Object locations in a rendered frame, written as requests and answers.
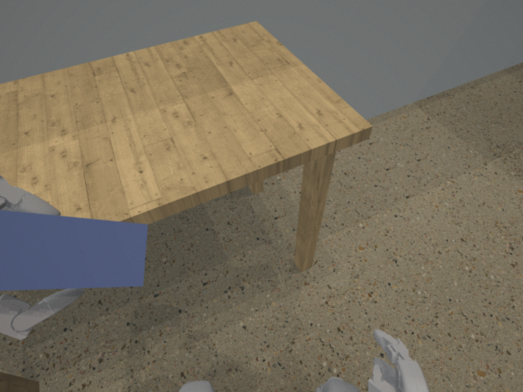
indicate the sponge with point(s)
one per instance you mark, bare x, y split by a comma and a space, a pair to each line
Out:
39, 251

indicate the robot left hand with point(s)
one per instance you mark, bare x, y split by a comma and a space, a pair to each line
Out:
16, 316

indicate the table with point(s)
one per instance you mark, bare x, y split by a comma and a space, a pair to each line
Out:
144, 135

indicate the robot right hand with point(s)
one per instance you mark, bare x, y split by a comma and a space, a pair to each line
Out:
407, 377

